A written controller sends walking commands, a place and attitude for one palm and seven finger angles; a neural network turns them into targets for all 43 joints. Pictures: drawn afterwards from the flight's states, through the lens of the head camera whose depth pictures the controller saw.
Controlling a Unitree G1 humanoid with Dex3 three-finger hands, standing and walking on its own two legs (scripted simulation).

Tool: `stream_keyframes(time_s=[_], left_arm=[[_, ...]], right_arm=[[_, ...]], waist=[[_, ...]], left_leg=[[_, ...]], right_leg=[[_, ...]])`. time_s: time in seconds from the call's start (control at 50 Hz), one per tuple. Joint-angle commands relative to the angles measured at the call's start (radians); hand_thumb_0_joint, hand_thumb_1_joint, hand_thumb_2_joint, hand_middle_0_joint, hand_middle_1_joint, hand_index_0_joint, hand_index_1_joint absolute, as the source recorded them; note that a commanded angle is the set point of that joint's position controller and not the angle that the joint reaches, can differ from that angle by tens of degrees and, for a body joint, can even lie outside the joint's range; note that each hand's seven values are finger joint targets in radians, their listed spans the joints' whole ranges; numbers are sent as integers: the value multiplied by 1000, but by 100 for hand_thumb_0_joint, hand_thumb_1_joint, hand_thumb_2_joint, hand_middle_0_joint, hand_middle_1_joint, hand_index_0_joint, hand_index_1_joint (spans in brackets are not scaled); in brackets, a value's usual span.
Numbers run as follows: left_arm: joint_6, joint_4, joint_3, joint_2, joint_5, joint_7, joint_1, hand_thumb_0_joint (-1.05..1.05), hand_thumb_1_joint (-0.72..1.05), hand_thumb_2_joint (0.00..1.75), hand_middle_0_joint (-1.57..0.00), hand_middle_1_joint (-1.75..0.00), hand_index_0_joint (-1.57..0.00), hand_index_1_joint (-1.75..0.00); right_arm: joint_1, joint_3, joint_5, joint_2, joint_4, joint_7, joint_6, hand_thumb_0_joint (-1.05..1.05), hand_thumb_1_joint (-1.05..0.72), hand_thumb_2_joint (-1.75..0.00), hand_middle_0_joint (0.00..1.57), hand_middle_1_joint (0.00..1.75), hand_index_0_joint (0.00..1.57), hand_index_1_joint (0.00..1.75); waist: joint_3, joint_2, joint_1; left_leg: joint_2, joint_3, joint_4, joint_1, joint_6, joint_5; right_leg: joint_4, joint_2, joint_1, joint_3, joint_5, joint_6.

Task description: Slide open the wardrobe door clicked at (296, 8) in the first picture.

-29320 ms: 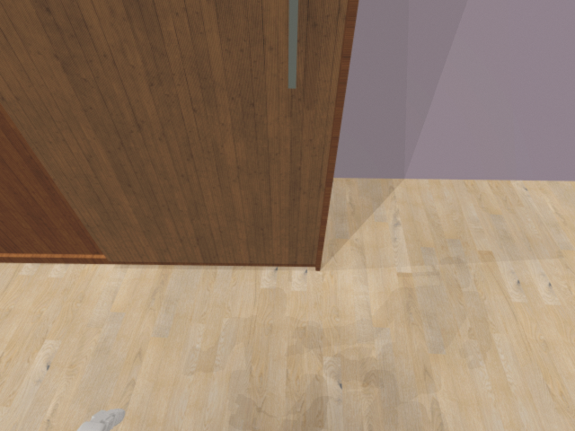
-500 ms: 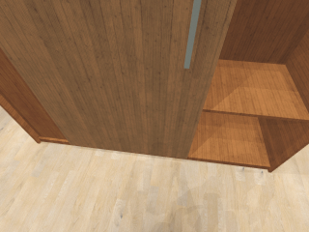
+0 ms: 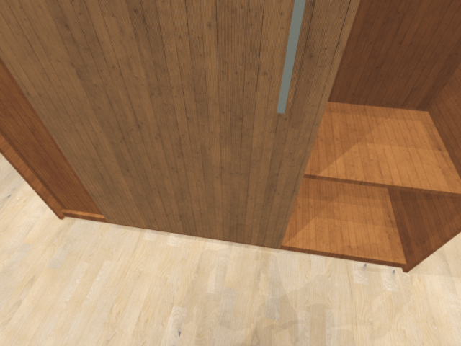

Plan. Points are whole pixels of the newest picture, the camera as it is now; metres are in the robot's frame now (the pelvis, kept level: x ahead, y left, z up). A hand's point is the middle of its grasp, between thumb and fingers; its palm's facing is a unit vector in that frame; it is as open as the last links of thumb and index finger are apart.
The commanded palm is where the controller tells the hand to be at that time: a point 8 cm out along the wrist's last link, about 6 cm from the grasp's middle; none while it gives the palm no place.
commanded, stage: let the arm hang, fingers relaxed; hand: right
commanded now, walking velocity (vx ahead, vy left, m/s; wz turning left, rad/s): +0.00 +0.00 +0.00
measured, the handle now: (292, 42) +0.62 -0.07 +0.22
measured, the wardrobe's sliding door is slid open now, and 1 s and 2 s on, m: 0.56 0.56 0.56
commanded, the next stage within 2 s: look to check the result in 0.02 s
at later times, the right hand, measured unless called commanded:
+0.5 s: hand out of the picture +0.01 -0.18 -0.18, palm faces +0.00 +0.98 -0.19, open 7.4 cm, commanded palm none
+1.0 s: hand out of the picture +0.04 -0.18 -0.17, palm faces +0.00 +0.98 -0.21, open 7.4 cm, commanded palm none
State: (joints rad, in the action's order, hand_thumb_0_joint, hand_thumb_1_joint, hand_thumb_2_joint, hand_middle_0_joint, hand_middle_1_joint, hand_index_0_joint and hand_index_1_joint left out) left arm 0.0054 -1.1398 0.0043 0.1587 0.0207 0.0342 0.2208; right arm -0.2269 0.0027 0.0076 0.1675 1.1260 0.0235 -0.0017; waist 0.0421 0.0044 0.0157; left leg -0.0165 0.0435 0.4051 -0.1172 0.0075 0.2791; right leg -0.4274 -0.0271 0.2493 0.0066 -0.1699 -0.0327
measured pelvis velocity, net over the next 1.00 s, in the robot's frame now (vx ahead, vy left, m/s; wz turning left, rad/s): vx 0.02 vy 0.00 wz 0.01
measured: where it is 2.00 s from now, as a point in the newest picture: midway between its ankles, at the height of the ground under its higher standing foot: outside the picture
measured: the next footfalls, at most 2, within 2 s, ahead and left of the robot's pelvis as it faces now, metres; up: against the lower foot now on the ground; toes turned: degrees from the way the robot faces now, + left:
none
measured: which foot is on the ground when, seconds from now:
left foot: down 0.00-1.00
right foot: down 0.00-1.00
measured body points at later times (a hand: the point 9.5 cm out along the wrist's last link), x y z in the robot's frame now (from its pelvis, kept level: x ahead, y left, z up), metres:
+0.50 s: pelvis +0.01 +0.00 +0.00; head +0.03 +0.00 +0.45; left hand +0.04 +0.23 -0.16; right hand +0.02 -0.23 -0.16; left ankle -0.04 +0.12 -0.74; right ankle +0.04 -0.10 -0.74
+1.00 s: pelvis +0.02 +0.00 +0.00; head +0.04 +0.00 +0.45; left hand +0.04 +0.24 -0.15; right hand +0.04 -0.23 -0.16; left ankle -0.04 +0.12 -0.74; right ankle +0.04 -0.10 -0.74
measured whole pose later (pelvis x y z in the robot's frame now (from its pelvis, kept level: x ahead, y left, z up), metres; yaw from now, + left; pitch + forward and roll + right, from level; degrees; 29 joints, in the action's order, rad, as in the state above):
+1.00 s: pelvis +0.02 +0.00 +0.00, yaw +0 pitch -1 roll +0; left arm -0.01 -1.16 0.00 0.18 0.01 0.04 0.19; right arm -0.23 0.00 0.00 0.19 1.14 0.02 0.00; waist 0.05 0.01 0.01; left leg -0.02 0.04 0.35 -0.05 0.01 0.28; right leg -0.39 -0.03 0.19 0.01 -0.18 -0.03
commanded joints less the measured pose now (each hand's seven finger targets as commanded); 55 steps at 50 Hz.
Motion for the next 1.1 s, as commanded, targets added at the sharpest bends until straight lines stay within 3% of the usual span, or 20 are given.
stream_keyframes(time_s=[0.0,0.74,0.86,1.08], left_arm=[[-15,33,19,111,0,4,35,0,90,90,-20,-30,-20,-30],[-23,19,18,140,-4,8,1,0,90,90,-20,-30,-20,-30],[-25,22,19,154,-6,9,4,0,90,90,-20,-30,-20,-30],[-23,21,21,165,-5,6,-11,0,90,90,-20,-30,-20,-30]], right_arm=[[-75,20,3,105,-13,8,15,0,-90,-90,20,30,20,30],[-67,20,1,130,-4,9,21,0,-90,-90,20,30,20,30],[-65,25,2,145,-11,10,24,0,-90,-90,20,30,20,30],[-52,22,2,156,-7,8,24,0,-90,-90,20,30,20,30]], waist=[[-9,-8,-8],[-5,-3,-10],[-31,-1,-11],[-4,8,-8]], left_leg=[[-87,-73,-85,-63,-35,-87],[-96,-74,-116,-28,-34,-148],[-98,-74,-113,-9,-36,-186],[-99,-79,-134,-22,-38,-155]], right_leg=[[75,120,-67,-117,128,-10],[82,126,-118,-109,209,-11],[73,130,-135,-106,249,-12],[88,128,-134,-107,202,-10]])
